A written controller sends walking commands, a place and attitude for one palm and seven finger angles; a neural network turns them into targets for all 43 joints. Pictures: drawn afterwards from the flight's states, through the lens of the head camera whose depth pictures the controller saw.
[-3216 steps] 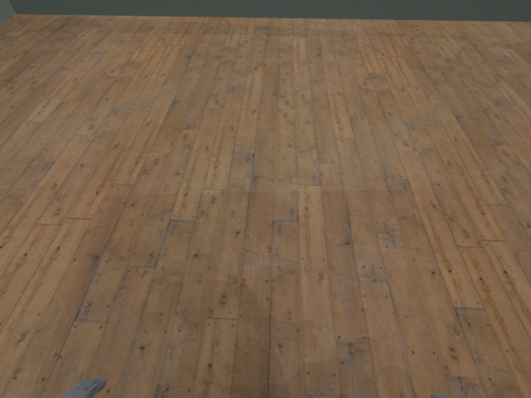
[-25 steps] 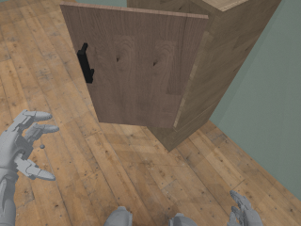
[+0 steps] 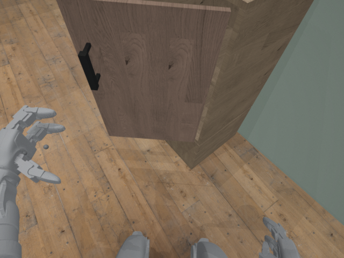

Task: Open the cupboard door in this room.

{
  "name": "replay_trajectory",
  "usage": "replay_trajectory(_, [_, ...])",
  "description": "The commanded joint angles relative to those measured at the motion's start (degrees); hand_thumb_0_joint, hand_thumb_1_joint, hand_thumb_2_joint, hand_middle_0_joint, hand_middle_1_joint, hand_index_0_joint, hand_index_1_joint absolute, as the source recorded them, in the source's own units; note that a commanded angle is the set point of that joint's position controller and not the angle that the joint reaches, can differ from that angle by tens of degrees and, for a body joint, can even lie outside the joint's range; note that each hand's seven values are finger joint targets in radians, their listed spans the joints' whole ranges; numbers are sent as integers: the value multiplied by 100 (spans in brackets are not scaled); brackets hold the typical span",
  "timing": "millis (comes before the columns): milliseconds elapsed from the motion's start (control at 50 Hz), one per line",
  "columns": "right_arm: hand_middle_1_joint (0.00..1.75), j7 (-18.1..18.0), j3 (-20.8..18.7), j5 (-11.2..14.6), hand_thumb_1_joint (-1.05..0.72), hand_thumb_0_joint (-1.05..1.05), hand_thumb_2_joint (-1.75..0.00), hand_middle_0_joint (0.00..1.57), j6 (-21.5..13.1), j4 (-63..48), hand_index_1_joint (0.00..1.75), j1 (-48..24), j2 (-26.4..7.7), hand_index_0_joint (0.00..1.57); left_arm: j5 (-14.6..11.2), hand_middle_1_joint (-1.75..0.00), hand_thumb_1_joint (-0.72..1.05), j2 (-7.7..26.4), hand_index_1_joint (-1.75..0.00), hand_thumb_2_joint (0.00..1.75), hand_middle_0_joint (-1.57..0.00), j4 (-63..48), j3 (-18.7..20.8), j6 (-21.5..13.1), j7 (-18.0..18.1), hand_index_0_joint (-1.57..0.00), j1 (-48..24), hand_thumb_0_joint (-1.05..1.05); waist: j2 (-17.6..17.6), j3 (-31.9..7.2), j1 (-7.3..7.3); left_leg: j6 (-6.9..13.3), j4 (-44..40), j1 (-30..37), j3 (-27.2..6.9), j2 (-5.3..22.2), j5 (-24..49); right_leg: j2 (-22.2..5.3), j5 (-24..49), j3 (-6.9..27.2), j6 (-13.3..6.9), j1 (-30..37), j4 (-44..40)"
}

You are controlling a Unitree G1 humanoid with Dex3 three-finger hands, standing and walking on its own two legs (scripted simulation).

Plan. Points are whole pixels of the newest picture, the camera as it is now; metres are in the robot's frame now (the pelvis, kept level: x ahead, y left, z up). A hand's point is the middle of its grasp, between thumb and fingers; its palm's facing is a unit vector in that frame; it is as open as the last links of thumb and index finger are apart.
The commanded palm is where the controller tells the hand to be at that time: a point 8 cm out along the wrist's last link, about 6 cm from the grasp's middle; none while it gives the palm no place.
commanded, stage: move the hooked fingers beside the handle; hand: left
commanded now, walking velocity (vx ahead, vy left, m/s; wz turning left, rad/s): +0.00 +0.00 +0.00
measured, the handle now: (91, 67) +0.59 +0.26 +0.06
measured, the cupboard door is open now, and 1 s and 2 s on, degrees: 47 47 47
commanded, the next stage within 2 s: none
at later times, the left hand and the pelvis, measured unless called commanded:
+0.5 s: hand (51, 119) +0.40 +0.31 +0.06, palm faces -0.02 -1.00 +0.00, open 14.0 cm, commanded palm +0.38 +0.35 +0.06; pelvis +0.00 +0.02 -0.01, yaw -2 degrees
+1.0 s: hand (56, 97) +0.46 +0.31 +0.06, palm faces -0.02 -1.00 -0.01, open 14.0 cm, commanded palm +0.46 +0.35 +0.05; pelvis +0.00 +0.03 -0.01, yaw -2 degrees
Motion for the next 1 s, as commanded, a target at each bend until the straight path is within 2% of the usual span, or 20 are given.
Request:
replay_trajectory(0, [30, -59, -419, 47, -90, 0, -90, 20, -160, -631, 30, 280, -930, 20, -93, -120, -50, 1814, -120, 30, -30, -689, 512, -268, -91, -30, -1532, 0, 558, -1848, -30, 153, -809, 970, -12, -232, 1631, 91, 1548, 552, 41, 1045, -853])
replay_trajectory(60, [30, -34, -425, 50, -90, 0, -90, 20, -110, -664, 30, 324, -958, 20, -91, -120, -50, 1841, -120, 30, -30, -443, 509, -231, -80, -30, -1669, 0, 523, -1744, -37, 165, -823, 887, -17, -227, 1586, 114, 1468, 531, 21, 949, -857])
replay_trajectory(120, [30, -18, -442, 39, -90, 0, -90, 20, -39, -596, 30, 421, -1005, 20, 13, -120, -50, 2092, -120, 30, -30, -140, 655, -288, -11, -30, -2035, 0, 360, -1781, -85, 173, -788, 745, -19, -211, 1464, 103, 1342, 551, 52, 899, -838])
replay_trajectory(180, [30, -7, -467, 21, -90, 0, -90, 20, 13, -556, 30, 519, -1008, 20, 80, -120, -50, 2149, -120, 30, -30, -139, 648, -467, -5, -30, -2342, 0, 459, -2054, -107, 179, -755, 931, -11, -195, 1680, 134, 1559, 523, 38, 875, -736])
replay_trajectory(240, [30, 13, -475, 14, -90, 0, -90, 20, 73, -477, 30, 570, -1016, 20, 143, -120, -50, 2225, -120, 30, -30, 41, 644, -565, -10, -30, -2641, 0, 696, -2051, -142, 169, -762, 984, -32, -196, 1607, 134, 1420, 496, 28, 708, -733])
replay_trajectory(300, [30, -8, -486, 12, -90, 0, -90, 20, 146, -403, 30, 659, -1060, 20, 183, -120, -50, 2418, -120, 30, -30, 288, 741, -589, -75, -30, -2925, 0, 612, -2158, -177, 179, -742, 1051, -66, -177, 1675, 151, 1462, 482, 26, 646, -705])
replay_trajectory(360, [30, -7, -470, 1, -90, 0, -90, 20, 187, -373, 30, 698, -1058, 20, 237, -120, -50, 2379, -120, 30, -30, 332, 589, -587, -102, -30, -3369, 0, 939, -2238, -213, 169, -735, 1231, -114, -173, 1807, 162, 1462, 412, -19, 414, -625])
replay_trajectory(420, [30, 7, -473, -9, -90, 0, -90, 20, 282, -324, 30, 788, -1102, 20, 333, -120, -50, 2606, -120, 30, -30, 754, 737, -535, -68, -30, -3418, 0, 782, -2183, -212, 147, -749, 1198, -156, -145, 1802, 164, 1414, 365, 1, 324, -638])
replay_trajectory(460, [30, 5, -468, -22, -90, 0, -90, 20, 310, -293, 30, 832, -1110, 20, 347, -120, -50, 2563, -120, 30, -30, 854, 654, -587, -62, -30, -3743, 0, 673, -2163, -291, 161, -715, 1211, -207, -127, 1864, 188, 1418, 327, -19, 211, -590])
replay_trajectory(520, [30, 43, -485, -39, -90, 0, -90, 20, 397, -283, 30, 896, -1141, 20, 451, -120, -50, 2566, -120, 30, -30, 964, 599, -626, -34, -30, -3820, 0, 936, -2371, -275, 111, -737, 1492, -253, -109, 2009, 177, 1379, 287, -12, 10, -568])
replay_trajectory(560, [30, 49, -478, -47, -90, 0, -90, 20, 445, -244, 30, 942, -1143, 20, 450, -120, -50, 2524, -120, 30, -30, 1156, 539, -643, -39, -30, -4088, 0, 872, -2275, -357, 118, -682, 1514, -275, -87, 2076, 209, 1390, 255, -30, -137, -539])
replay_trajectory(580, [30, 52, -489, -46, -90, 0, -90, 20, 489, -226, 30, 988, -1173, 20, 501, -120, -50, 2666, -120, 30, -30, 1217, 631, -651, -31, -30, -4080, 0, 783, -2356, -335, 107, -693, 1561, -297, -68, 2092, 210, 1372, 257, -11, -151, -550])
replay_trajectory(640, [30, 71, -491, -63, -90, 0, -90, 20, 566, -202, 30, 1033, -1181, 20, 575, -120, -50, 2578, -120, 30, -30, 1325, 504, -654, -5, -30, -4315, 0, 927, -2426, -389, 86, -680, 1687, -346, -58, 2213, 194, 1365, 214, -7, -320, -520])
replay_trajectory(700, [30, 83, -471, -81, -90, 0, -90, 20, 661, -186, 30, 1078, -1196, 20, 611, -120, -50, 2872, -120, 30, -30, 1444, 703, -699, 20, -30, -4476, 0, 1001, -2510, -363, 83, -619, 1644, -336, -72, 2293, 210, 1435, 241, -10, -264, -494])
replay_trajectory(720, [30, 84, -467, -81, -90, 0, -90, 20, 698, -195, 30, 1103, -1211, 20, 628, -120, -50, 2953, -120, 30, -30, 1624, 788, -685, 46, -30, -4424, 0, 757, -2424, -378, 94, -632, 1515, -344, -67, 2203, 218, 1398, 224, -5, -238, -508])
replay_trajectory(760, [30, 69, -443, -100, -90, 0, -90, 20, 739, -166, 30, 1120, -1216, 20, 693, -120, -50, 3150, -120, 30, -30, 1586, 838, -741, 66, -30, -4786, 0, 982, -2458, -411, 94, -561, 1506, -364, -54, 2287, 230, 1422, 225, -30, -336, -419])
replay_trajectory(820, [30, 74, -424, -117, -90, 0, -90, 20, 806, -113, 30, 1153, -1242, 20, 832, -120, -50, 3092, -120, 30, -30, 1729, 632, -756, 87, -30, -5157, 0, 1163, -2382, -533, 62, -574, 1633, -446, -33, 2117, 224, 1184, 200, -15, -661, -437])
replay_trajectory(860, [30, 79, -435, -131, -90, 0, -90, 20, 830, -91, 30, 1206, -1235, 20, 818, -120, -50, 2948, -120, 30, -30, 1600, 491, -812, 73, -30, -5346, 0, 1369, -2551, -581, 22, -522, 1952, -516, -6, 2490, 240, 1270, 167, -41, -837, -390])
replay_trajectory(920, [30, 91, -443, -143, -90, 0, -90, 20, 914, -32, 30, 1282, -1269, 20, 813, -120, -50, 3022, -120, 30, -30, 1836, 577, -739, 46, -30, -5243, 0, 1127, -2777, -592, 49, -463, 1936, -515, 7, 2536, 237, 1354, 176, 3, -742, -427])
replay_trajectory(980, [30, 74, -397, -131, -90, 0, -90, 20, 984, -9, 30, 1328, -1298, 20, 861, -120, -50, 3291, -120, 30, -30, 2252, 679, -565, 3, -30, -5418, 0, 1076, -2584, -643, 92, -410, 1536, -456, -10, 2334, 236, 1372, 190, 16, -697, -406])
